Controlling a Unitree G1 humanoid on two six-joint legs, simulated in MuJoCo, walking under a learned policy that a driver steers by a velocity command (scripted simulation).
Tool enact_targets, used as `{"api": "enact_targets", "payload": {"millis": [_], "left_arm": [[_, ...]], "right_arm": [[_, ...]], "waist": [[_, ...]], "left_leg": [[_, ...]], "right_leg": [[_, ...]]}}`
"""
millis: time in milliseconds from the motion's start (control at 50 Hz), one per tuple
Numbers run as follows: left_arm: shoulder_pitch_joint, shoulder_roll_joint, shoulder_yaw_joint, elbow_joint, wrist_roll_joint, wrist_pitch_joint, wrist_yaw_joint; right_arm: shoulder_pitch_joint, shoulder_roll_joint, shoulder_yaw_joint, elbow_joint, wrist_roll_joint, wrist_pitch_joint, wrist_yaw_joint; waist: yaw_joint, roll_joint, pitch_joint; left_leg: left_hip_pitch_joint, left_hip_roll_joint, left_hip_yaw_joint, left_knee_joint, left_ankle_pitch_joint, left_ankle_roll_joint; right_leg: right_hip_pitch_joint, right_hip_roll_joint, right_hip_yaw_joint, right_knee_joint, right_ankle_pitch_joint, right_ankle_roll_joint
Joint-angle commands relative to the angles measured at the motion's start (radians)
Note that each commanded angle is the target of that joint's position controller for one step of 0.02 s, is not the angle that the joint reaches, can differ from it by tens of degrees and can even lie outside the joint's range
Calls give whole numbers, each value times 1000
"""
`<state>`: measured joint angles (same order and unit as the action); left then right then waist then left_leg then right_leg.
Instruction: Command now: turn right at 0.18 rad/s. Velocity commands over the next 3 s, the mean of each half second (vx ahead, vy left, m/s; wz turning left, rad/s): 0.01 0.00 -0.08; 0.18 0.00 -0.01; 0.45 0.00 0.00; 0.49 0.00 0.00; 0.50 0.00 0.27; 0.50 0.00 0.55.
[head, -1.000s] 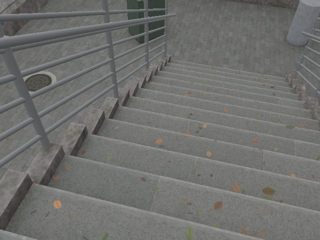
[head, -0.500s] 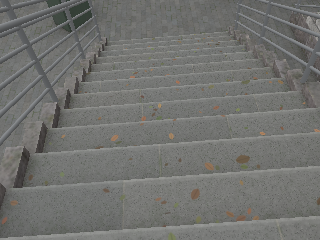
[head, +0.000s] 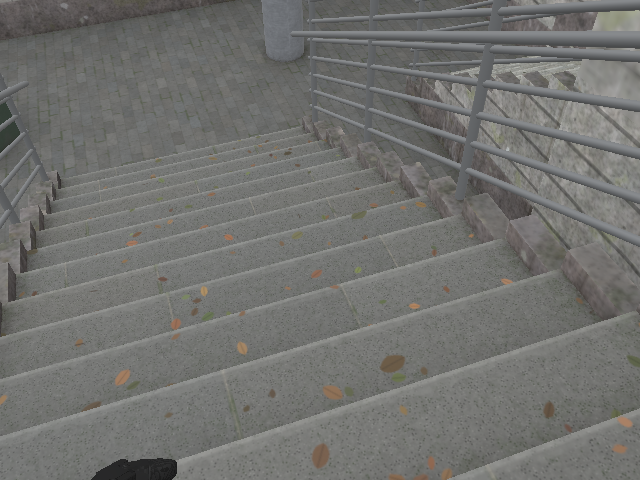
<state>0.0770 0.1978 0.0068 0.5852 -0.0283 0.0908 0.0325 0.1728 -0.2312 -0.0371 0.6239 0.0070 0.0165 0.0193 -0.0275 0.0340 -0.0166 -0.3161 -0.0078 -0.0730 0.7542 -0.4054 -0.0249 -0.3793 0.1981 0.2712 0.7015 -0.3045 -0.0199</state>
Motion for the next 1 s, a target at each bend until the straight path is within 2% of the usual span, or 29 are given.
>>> {"api": "enact_targets", "payload": {"millis": [20, 40, 60, 80, 100, 120, 140, 180, 220, 280, 340, 460, 500, 640, 660, 700, 740, 780, 800, 840, 880, 900, 920, 940, 960, 980, 1000], "left_arm": [[156, 61, 25, -11, 10, -28, -10], [105, 96, 39, -10, -7, -37, -14], [42, 128, 50, -10, -12, -40, -12], [20, 110, 45, -5, 0, -33, -16], [37, 72, 34, 17, 13, -20, -24], [34, 52, 28, 24, 20, -13, -30], [41, 37, 22, 33, 20, -13, -36], [73, 41, 19, 56, 21, -15, -35], [100, 65, 25, 85, 26, -22, -30], [134, 71, 25, 126, 31, -35, -24], [179, 80, 27, 167, 20, -40, -11], [236, 83, 29, 224, 17, -45, 14], [257, 85, 30, 245, 16, -48, 18], [272, 85, 34, 300, 15, -44, 29], [279, 79, 33, 308, 15, -43, 31], [263, 75, 32, 311, 13, -40, 37], [232, 77, 36, 302, 6, -52, 41], [170, 84, 37, 285, 5, -82, 33], [145, 88, 38, 282, 5, -102, 23], [164, 84, 42, 294, -2, -130, 2], [193, 72, 43, 314, -7, -151, -16], [247, 67, 47, 336, -2, -155, -23], [373, 77, 57, 396, 13, -160, -36], [518, 88, 72, 443, 12, -161, -42], [635, 187, 102, 467, 19, -163, -40], [626, 244, 108, 457, 27, -179, -52], [532, 170, 82, 431, 18, -191, -59]], "right_arm": [[54, -114, -25, -44, -29, -18, 9], [73, -85, -18, -26, -53, -27, 15], [31, -59, -9, -30, -46, -36, 18], [-10, -51, -5, -26, -28, -37, 16], [-17, -48, -1, -20, -14, -34, 11], [1, -57, -3, -10, -7, -32, 3], [18, -65, -2, -5, -10, -28, -2], [41, -57, 4, -1, -15, -25, -9], [54, -53, 6, -1, -13, -20, -15], [97, -53, 5, 16, -10, -18, -22], [126, -49, 4, 38, -4, -11, -27], [138, -38, 2, 87, 1, -6, -25], [148, -44, -1, 107, 2, -7, -27], [170, -50, -6, 178, 2, -6, -33], [179, -46, -5, 191, 1, -6, -35], [177, -61, -9, 205, 3, -8, -41], [183, -111, -26, 205, 12, -13, -47], [209, -145, -39, 201, 19, -22, -50], [219, -160, -48, 202, 21, -26, -53], [241, -160, -53, 207, 22, -27, -55], [219, -156, -56, 193, 32, -25, -56], [204, -158, -56, 188, 39, -25, -55], [180, -151, -58, 188, 34, -31, -52], [116, -123, -48, 162, 32, -38, -47], [63, -60, -28, 126, 32, -55, -38], [105, -26, -22, 89, 36, -79, -37], [108, -78, -32, 91, 48, -96, -38]], "waist": [[95, 142, -110], [63, 213, -58], [59, 150, -6], [76, 113, -5], [85, 88, -21], [75, 80, -20], [73, 74, -8], [67, 64, 23], [54, 33, 48], [35, -11, 22], [20, -41, 8], [23, -45, -1], [25, -38, -4], [32, -39, 22], [33, -34, 11], [30, -14, 45], [18, 51, 97], [-8, 90, 156], [-15, 85, 173], [-8, 84, 169], [21, 55, 147], [52, 52, 116], [95, 66, 60], [172, 24, 22], [214, -177, 7], [147, -344, 5], [105, -196, 85]], "left_leg": [[294, 187, -205, -255, 769, 145], [200, 279, -364, -366, 673, 266], [139, 275, -380, -408, 560, 279], [111, 232, -314, -402, 476, 240], [72, 181, -245, -405, 374, 197], [45, 151, -213, -423, 278, 165], [23, 134, -195, -443, 207, 144], [17, 117, -175, -480, 89, 124], [66, 103, -149, -484, 106, 117], [161, 88, -112, -460, 264, 118], [219, 72, -87, -448, 383, 114], [250, 59, -66, -450, 498, 96], [258, 55, -58, -452, 523, 91], [233, 42, -48, -478, 481, 79], [231, 38, -49, -494, 396, 80], [183, 39, -75, -550, 87, 97], [145, 89, -166, -616, -203, 156], [157, 197, -292, -658, -288, 235], [156, 236, -322, -651, -235, 262], [180, 263, -323, -614, -147, 283], [141, 241, -266, -537, -59, 266], [74, 213, -223, -484, -4, 251], [-19, 217, -201, -385, 110, 253], [-129, 158, -150, -217, 170, 220], [-271, 5, -4, 171, 236, 144], [-479, -98, 1, 402, -131, 119], [-589, -34, -90, 494, -110, 144]], "right_leg": [[-42, -85, 120, -15, -77, -43], [-98, -78, 81, -22, -225, 7], [-76, -124, 51, -29, -191, 33], [-8, -159, 11, -88, -86, 44], [91, -173, -8, -145, 5, 48], [143, -173, -22, -164, 63, 47], [170, -174, -30, -181, 86, 41], [168, -195, -31, -233, 101, 28], [123, -206, -29, -269, 118, 29], [110, -214, -29, -308, 169, 38], [111, -215, -30, -326, 205, 38], [141, -229, -34, -340, 282, 38], [154, -231, -37, -340, 305, 37], [179, -228, -56, -354, 299, 36], [188, -220, -67, -357, 243, 35], [166, -190, -103, -335, 107, 29], [84, -147, -163, -239, -40, 17], [-36, -172, -206, -143, -84, 1], [-67, -208, -210, -97, -67, 1], [-106, -238, -223, -45, -112, -13], [-31, -229, -261, -114, -127, -37], [83, -200, -297, -156, -71, -39], [231, -216, -279, -71, 70, -34], [370, -201, -259, -138, 4, -63], [461, -334, -13, -324, -72, -152], [487, -522, 390, -459, -98, -293], [437, -562, 389, -453, -118, -320]]}}
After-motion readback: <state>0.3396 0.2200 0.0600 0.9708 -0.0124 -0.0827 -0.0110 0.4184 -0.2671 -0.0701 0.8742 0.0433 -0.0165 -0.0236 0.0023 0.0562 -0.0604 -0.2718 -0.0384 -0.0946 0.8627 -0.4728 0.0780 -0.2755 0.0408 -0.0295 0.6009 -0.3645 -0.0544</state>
